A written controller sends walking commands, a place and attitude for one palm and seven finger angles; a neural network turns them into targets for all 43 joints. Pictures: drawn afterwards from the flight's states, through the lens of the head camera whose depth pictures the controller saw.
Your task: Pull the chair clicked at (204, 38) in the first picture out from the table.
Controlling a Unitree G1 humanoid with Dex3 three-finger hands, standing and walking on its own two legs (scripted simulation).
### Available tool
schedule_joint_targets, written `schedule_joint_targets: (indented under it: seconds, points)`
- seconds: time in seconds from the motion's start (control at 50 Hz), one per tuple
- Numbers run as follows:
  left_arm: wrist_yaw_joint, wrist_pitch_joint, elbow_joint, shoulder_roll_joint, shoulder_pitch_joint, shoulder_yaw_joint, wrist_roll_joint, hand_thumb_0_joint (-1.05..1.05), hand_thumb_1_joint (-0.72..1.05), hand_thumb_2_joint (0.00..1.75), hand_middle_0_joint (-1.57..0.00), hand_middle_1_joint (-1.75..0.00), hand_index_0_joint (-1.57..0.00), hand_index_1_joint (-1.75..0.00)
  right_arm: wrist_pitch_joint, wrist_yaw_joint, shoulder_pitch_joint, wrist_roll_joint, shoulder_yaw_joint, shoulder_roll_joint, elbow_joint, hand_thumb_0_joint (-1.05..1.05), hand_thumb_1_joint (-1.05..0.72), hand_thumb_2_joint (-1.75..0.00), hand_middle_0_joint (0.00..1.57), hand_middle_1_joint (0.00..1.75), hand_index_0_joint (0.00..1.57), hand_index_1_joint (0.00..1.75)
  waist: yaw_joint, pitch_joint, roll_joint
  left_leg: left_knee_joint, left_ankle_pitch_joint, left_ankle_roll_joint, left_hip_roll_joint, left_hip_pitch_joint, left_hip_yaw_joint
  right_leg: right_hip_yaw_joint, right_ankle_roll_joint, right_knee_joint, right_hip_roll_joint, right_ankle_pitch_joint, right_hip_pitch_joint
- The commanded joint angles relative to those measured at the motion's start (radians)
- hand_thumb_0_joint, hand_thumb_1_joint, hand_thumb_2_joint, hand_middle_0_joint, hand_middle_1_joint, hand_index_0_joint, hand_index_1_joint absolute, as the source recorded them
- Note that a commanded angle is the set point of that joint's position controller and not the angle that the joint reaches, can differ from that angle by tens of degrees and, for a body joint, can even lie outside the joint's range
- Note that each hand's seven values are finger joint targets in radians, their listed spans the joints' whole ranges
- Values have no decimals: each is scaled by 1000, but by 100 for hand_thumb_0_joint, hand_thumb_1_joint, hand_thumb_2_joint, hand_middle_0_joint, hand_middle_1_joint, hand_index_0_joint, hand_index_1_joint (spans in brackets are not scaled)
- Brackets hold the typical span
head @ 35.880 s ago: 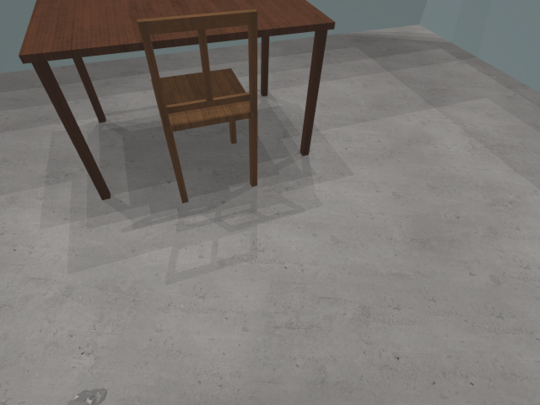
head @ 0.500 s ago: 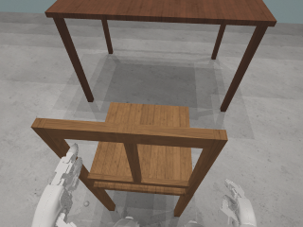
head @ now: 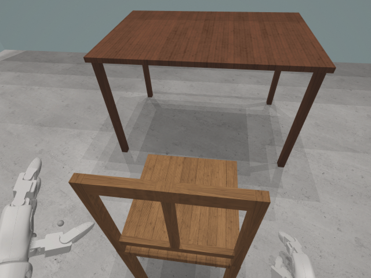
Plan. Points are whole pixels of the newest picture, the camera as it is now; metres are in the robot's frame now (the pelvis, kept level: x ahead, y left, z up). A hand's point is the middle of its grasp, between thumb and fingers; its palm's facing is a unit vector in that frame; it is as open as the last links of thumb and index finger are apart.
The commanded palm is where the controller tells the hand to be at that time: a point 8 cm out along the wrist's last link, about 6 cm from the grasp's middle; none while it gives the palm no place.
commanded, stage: draw the hand back to the body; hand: left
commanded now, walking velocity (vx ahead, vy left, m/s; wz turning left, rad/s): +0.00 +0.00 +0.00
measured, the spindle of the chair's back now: (172, 225) +0.27 +0.07 -0.08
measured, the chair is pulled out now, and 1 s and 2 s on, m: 0.65 0.65 0.65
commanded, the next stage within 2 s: step back with the hand held close in 0.66 s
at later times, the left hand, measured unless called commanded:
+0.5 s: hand (46, 188) +0.21 +0.26 +0.17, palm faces +0.46 -0.77 -0.43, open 7.7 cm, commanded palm +0.16 +0.29 +0.19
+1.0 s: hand (49, 190) +0.21 +0.25 +0.17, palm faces +0.36 -0.79 -0.50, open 7.4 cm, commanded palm +0.14 +0.29 +0.19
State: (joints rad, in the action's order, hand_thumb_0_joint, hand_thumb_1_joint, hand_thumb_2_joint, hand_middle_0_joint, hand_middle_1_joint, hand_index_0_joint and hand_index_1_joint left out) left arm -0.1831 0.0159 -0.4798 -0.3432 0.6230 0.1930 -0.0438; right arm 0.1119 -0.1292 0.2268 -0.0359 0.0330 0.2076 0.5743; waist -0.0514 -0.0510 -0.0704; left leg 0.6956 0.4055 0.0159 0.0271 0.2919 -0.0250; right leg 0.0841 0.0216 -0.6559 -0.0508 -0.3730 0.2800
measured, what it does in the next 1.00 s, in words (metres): stands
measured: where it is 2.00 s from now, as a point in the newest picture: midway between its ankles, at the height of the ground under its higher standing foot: outside the picture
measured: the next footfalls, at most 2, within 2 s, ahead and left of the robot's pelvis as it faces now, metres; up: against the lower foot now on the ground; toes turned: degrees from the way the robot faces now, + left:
none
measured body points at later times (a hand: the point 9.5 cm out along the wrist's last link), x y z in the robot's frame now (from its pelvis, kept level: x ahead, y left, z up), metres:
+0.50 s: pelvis +0.01 -0.01 +0.02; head +0.01 -0.04 +0.47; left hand +0.18 +0.29 +0.19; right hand +0.19 -0.24 -0.08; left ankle -0.02 +0.13 -0.72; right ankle -0.02 -0.13 -0.72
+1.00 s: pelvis -0.01 +0.00 +0.02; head +0.02 -0.03 +0.47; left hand +0.18 +0.29 +0.19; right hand +0.17 -0.24 -0.08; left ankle -0.02 +0.13 -0.72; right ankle -0.02 -0.13 -0.72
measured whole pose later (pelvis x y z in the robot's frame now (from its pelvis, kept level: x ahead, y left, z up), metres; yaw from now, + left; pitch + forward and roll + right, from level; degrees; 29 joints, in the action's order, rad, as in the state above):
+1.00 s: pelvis -0.01 +0.00 +0.02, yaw -3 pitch +0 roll +0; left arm -0.14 -0.08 -0.45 -0.36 0.52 0.37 -0.05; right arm 0.03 -0.08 0.13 -0.02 -0.01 0.23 0.60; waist -0.02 0.07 -0.07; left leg 0.46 0.27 0.01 0.03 0.18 0.03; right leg 0.03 0.03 -0.46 -0.04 -0.24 0.21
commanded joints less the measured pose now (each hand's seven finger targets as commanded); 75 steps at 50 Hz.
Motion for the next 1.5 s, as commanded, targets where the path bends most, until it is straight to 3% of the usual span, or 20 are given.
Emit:
schedule_joint_targets:
  seconds: [0.0,0.26,0.36,0.46,0.5,0.6,0.66,0.76,0.78,0.8,0.82,0.86,0.96,1.04,1.12,1.24,1.3,1.38,1.42,1.48]
  points:
    - [-13,-76,-160,-146,-63,149,1,0,43,67,-13,-20,-13,-20,63,2,-137,8,-43,101,-135,0,-90,-90,20,30,20,30,0,10,17,-184,-268,-17,24,-45,-7,-7,-48,152,-9,238,-58]
    - [-13,-115,-174,-235,-231,312,-15,0,90,90,-20,-30,-20,-30,75,21,-161,17,-53,109,-83,0,-90,-90,20,30,20,30,-9,-18,4,-251,-404,-22,27,-169,20,-22,-40,221,-11,384,-165]
    - [8,-107,-72,-149,-169,244,-15,0,90,90,-20,-30,-20,-30,53,35,-172,16,-67,117,-71,0,-90,-90,20,30,20,30,-7,21,51,-265,-417,-26,33,-169,29,-18,-34,232,-11,397,-159]
    - [5,-123,-161,-210,-188,283,-11,0,90,90,-20,-30,-20,-30,55,36,-181,19,-71,118,-80,0,-90,-90,20,30,20,30,-19,-55,28,-268,-447,-29,29,-196,28,-23,-36,230,-16,430,-206]
    - [2,-125,-222,-244,-207,306,-10,0,90,90,-20,-30,-20,-30,63,34,-185,19,-69,117,-78,0,-90,-90,20,30,20,30,-17,-88,-35,-263,-462,-25,26,-212,30,-31,-39,230,-17,445,-221]
    - [-4,-116,-203,-224,-208,297,-8,0,90,90,-20,-30,-20,-30,72,30,-180,15,-66,111,-67,0,-90,-90,20,30,20,30,-8,-32,-41,-264,-448,-19,30,-203,33,-29,-42,245,-14,426,-192]
    - [-1,-109,-124,-188,-192,277,-11,0,90,90,-20,-30,-20,-30,62,30,-182,15,-67,111,-62,0,-90,-90,20,30,20,30,-7,17,24,-273,-425,-22,36,-190,32,-22,-37,246,-11,402,-166]
    - [14,-113,-128,-150,-237,218,-11,0,90,90,-20,-30,-20,-30,52,35,-191,18,-64,120,-72,0,-90,-90,20,30,20,30,-2,18,39,-280,-379,-30,32,-184,31,-25,-34,255,-16,365,-162]
    - [17,-160,-195,-299,-359,365,-25,0,90,90,-20,-30,-20,-30,26,38,-154,9,-78,143,-90,0,-90,-90,20,30,20,30,26,91,21,-247,-328,-42,56,-134,29,-142,-39,314,-63,457,-77]
    - [23,-178,-191,-307,-390,367,-18,0,90,90,-20,-30,-20,-30,15,38,-143,11,-75,131,-79,0,-90,-90,20,30,20,30,35,74,15,-244,-289,-39,51,-129,16,-151,-49,313,-87,485,-92]
    - [27,-169,-117,-227,-260,313,-15,0,90,90,-20,-30,-20,-30,8,36,-167,16,-74,119,-77,0,-90,-90,20,30,20,30,38,74,28,-245,-317,-39,53,-141,18,-143,-50,301,-93,514,-91]
    - [32,-161,-126,-180,-176,273,-10,0,90,90,-20,-30,-20,-30,-17,42,-166,18,-75,129,-105,0,-90,-90,20,30,20,30,34,13,24,-260,-413,-36,66,-154,12,-113,-41,259,-83,527,-130]
    - [15,-171,-205,-230,-52,341,-5,0,90,90,-20,-30,-20,-30,-53,38,-178,16,-85,119,-140,0,-90,-90,20,30,20,30,23,-129,9,-264,-620,-39,106,-180,-10,-78,-28,181,-69,544,-177]
    - [2,-173,-229,-258,-8,376,-13,0,90,90,-20,-30,-20,-30,-60,28,-182,11,-91,107,-148,0,-90,-90,20,30,20,30,23,-147,5,-259,-644,-41,124,-156,-16,-71,-21,149,-65,501,-156]
    - [-2,-171,-215,-242,0,362,-18,0,90,90,-20,-30,-20,-30,-49,19,-171,9,-93,108,-138,0,-90,-90,20,30,20,30,27,-118,-15,-270,-559,-44,132,-102,-27,-74,-21,138,-57,403,-124]
    - [-10,-165,-181,-227,-67,327,-11,0,90,90,-20,-30,-20,-30,-32,11,-153,13,-91,115,-128,0,-90,-90,20,30,20,30,34,-31,51,-250,-210,-37,90,32,-21,-139,-29,221,-71,306,-63]
    - [-17,-169,-188,-253,-106,330,-5,0,90,90,-20,-30,-20,-30,-26,10,-136,15,-91,118,-116,0,-90,-90,20,30,20,30,43,10,108,-180,-11,-31,35,18,6,-223,-64,343,-120,86,58]
    - [-28,-181,-223,-262,-157,322,6,0,90,90,-20,-30,-20,-30,-14,14,-134,23,-76,120,-120,0,-90,-90,20,30,20,30,43,26,154,-94,17,-27,18,-41,6,-217,-85,396,-154,-156,214]
    - [-34,-192,-243,-266,-149,334,9,0,90,90,-20,-30,-20,-30,-6,8,-142,25,-66,122,-125,0,-90,-90,20,30,20,30,40,19,38,-236,56,-47,62,15,-52,-166,-51,319,-95,-142,150]
    - [-39,-213,-276,-263,-141,366,20,0,90,90,-20,-30,-20,-30,16,7,-143,18,-73,140,-156,0,-90,-90,20,30,20,30,33,3,-164,-465,277,-98,183,330,-191,-80,-4,36,18,-35,-146]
